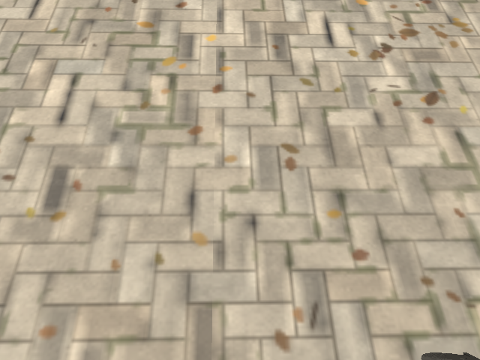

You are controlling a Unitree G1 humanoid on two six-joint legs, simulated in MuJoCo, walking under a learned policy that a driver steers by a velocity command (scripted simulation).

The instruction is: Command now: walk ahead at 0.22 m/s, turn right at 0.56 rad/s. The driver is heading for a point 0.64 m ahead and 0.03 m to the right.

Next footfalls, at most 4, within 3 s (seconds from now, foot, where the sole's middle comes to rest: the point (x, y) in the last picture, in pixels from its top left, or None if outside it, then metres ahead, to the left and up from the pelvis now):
0.32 right None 0.15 -0.14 -0.77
0.66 left None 0.19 0.10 -0.77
1.18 left None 0.14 0.13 -0.77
1.80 right None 0.30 -0.13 -0.77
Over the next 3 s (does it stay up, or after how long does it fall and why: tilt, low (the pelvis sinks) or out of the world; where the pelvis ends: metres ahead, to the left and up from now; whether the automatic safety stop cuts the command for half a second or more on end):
stays up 0.57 -0.11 0.00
